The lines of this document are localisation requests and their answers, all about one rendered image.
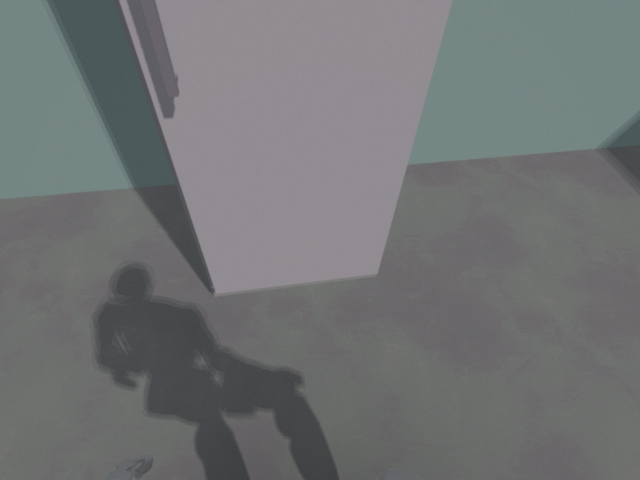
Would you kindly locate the handle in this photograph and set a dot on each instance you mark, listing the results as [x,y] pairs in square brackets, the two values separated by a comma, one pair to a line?
[159,42]

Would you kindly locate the left robot hand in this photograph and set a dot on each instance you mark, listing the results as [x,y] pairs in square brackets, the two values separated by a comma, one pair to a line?
[131,469]

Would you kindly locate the fridge door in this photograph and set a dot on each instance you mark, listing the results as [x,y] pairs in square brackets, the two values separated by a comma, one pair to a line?
[293,127]

